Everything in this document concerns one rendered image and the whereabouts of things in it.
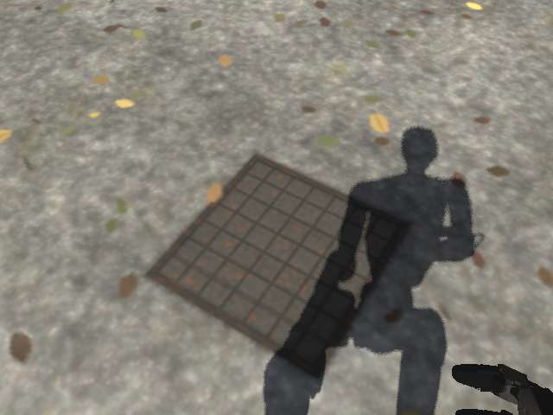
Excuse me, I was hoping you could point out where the robot right hand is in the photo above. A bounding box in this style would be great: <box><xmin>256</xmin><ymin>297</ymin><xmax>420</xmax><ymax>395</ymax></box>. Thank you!
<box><xmin>452</xmin><ymin>364</ymin><xmax>553</xmax><ymax>415</ymax></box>

